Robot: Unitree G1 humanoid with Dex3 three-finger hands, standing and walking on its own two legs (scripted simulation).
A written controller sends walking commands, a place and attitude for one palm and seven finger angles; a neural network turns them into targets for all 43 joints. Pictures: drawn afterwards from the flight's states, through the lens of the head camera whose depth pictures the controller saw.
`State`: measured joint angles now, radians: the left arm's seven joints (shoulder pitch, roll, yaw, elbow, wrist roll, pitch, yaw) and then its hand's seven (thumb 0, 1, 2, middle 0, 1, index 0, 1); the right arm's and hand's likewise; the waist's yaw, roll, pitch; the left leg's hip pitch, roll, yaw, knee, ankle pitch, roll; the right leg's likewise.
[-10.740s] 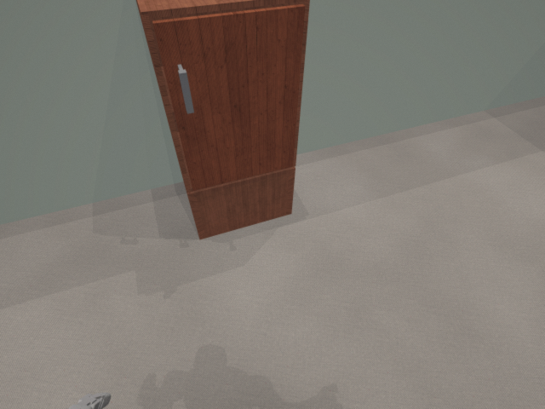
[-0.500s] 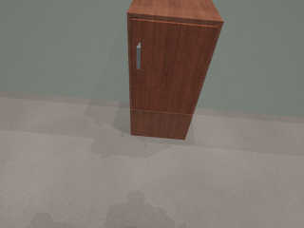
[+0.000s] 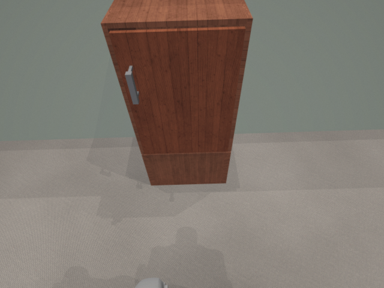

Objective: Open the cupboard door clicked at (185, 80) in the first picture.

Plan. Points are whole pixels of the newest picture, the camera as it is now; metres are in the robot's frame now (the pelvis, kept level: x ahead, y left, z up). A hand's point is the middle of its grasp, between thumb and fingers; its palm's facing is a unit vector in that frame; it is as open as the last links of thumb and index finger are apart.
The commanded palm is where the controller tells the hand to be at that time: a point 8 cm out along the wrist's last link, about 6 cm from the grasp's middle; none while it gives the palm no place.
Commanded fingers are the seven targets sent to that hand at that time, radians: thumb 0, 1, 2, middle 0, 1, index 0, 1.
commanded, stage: take the last steps up to it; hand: left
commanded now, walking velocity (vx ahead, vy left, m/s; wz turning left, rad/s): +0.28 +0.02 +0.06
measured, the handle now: (133, 85) +0.74 +0.23 +0.00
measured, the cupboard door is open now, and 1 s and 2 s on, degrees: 0 0 0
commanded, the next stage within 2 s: come to a stop and stand still in 0.36 s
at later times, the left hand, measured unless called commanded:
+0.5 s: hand out of the picture +0.13 +0.22 -0.17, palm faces +0.07 -0.99 -0.13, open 7.3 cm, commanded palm none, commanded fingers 0.00 0.90 0.90 -0.20 -0.30 -0.20 -0.30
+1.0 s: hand (113, 248) +0.25 +0.22 -0.17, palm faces +0.07 -0.97 -0.22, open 7.3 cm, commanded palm none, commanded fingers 0.00 0.90 0.90 -0.20 -0.30 -0.20 -0.30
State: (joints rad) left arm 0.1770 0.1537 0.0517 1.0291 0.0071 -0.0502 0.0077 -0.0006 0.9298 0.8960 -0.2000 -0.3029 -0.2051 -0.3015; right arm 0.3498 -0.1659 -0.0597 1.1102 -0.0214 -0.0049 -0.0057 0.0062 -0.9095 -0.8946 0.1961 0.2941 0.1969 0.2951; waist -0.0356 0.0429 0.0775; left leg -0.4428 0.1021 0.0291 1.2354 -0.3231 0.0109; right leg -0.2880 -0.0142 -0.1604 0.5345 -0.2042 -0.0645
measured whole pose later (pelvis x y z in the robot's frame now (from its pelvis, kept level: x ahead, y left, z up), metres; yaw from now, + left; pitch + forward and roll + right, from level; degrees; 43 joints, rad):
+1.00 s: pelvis +0.16 +0.04 +0.00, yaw +1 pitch -1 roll +1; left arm 0.12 0.15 0.05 0.99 0.03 0.02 0.03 0.00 0.92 0.90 -0.20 -0.30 -0.21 -0.30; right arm 0.18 -0.18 -0.07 1.04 0.00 0.04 -0.02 0.00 -0.91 -0.89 0.19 0.29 0.20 0.30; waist 0.01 0.00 0.11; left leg -0.32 0.02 0.03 0.82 -0.48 -0.04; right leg -0.35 -0.10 -0.09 0.55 -0.18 0.01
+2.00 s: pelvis +0.18 +0.07 +0.01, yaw -2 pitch +0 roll +1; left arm 0.29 0.15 0.01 1.08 0.01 -0.02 0.02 0.01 0.93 0.90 -0.20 -0.30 -0.20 -0.30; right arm 0.30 -0.16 0.02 1.08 -0.01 -0.03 -0.04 0.02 -0.93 -0.89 0.20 0.29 0.20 0.30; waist 0.01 0.03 0.00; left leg -0.18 0.01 0.04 0.45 -0.27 -0.01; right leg -0.19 0.01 -0.06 0.49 -0.31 -0.05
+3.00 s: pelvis +0.10 +0.09 -0.09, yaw +0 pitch +13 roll -3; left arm 0.24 0.25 0.14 0.05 -0.25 -0.42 -0.30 0.01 0.29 0.63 -0.24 -0.70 -0.25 -0.70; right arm 0.20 -0.19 0.07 0.55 0.02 -0.20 -0.06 0.01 -0.90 -0.89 0.20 0.30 0.20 0.30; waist 0.02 0.04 -0.12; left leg -0.94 0.02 -0.03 1.21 -0.50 0.02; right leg -0.88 -0.01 -0.12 1.15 -0.49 -0.04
